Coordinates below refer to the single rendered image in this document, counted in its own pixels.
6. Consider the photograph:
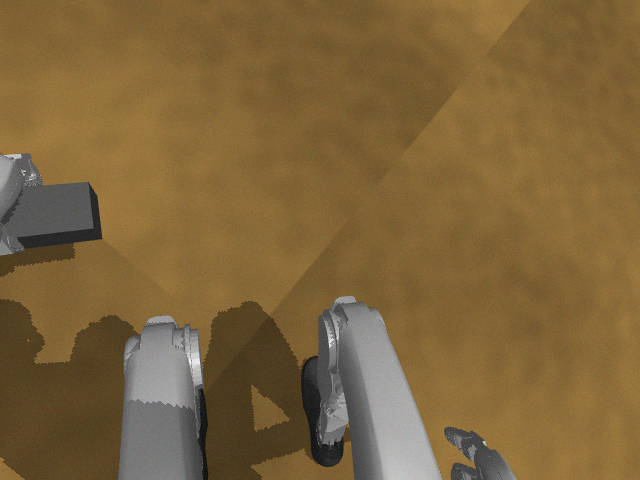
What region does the right robot foot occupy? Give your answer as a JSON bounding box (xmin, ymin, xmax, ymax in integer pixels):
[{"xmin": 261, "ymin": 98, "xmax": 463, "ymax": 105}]
[{"xmin": 301, "ymin": 356, "xmax": 344, "ymax": 467}]

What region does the right robot hand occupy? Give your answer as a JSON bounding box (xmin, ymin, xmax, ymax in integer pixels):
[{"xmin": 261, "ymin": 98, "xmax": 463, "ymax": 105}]
[{"xmin": 444, "ymin": 427, "xmax": 517, "ymax": 480}]

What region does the carton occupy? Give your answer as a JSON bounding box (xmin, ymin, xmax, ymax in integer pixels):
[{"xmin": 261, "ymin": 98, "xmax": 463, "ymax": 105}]
[{"xmin": 0, "ymin": 182, "xmax": 102, "ymax": 249}]

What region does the left robot hand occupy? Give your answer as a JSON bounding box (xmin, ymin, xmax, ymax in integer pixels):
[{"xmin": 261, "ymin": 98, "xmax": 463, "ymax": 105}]
[{"xmin": 0, "ymin": 153, "xmax": 43, "ymax": 256}]

